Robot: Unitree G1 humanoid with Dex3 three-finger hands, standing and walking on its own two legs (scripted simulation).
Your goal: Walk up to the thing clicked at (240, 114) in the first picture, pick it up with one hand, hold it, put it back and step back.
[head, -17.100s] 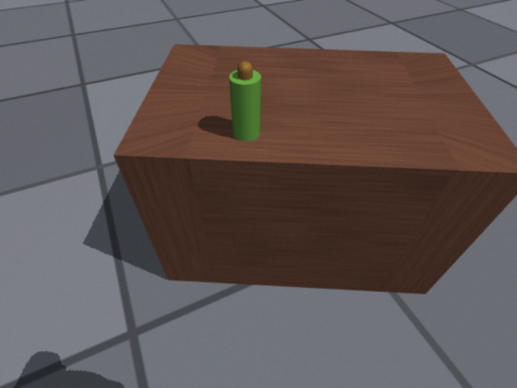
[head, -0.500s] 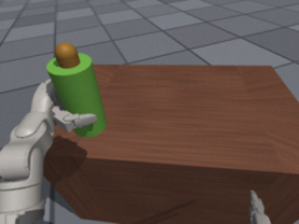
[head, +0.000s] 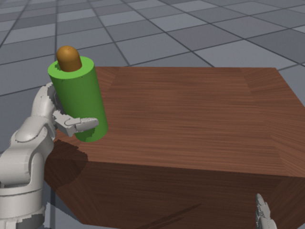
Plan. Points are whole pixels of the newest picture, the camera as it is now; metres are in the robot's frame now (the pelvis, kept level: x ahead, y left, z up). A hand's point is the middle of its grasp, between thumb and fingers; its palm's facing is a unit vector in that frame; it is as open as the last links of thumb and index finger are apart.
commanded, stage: hold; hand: left
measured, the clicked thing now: (80, 95) +0.31 +0.16 +0.26
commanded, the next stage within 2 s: crouch in 0.60 s
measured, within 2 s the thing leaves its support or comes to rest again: neither
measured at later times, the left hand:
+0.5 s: hand (79, 99) +0.33 +0.18 +0.24, palm faces +0.07 -0.99 -0.08, open 11.1 cm
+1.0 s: hand (87, 99) +0.36 +0.17 +0.22, palm faces +0.09 -1.00 -0.02, open 11.1 cm
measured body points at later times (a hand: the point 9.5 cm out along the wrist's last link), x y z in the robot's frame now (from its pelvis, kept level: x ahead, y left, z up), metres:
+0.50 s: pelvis +0.00 +0.00 +0.00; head -0.03 -0.03 +0.45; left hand +0.32 +0.23 +0.25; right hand +0.17 -0.25 -0.07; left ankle +0.00 +0.12 -0.73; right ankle +0.04 -0.14 -0.73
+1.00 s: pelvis -0.01 +0.00 +0.00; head -0.03 -0.03 +0.45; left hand +0.35 +0.23 +0.22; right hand +0.16 -0.25 -0.07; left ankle +0.00 +0.12 -0.73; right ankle +0.04 -0.14 -0.73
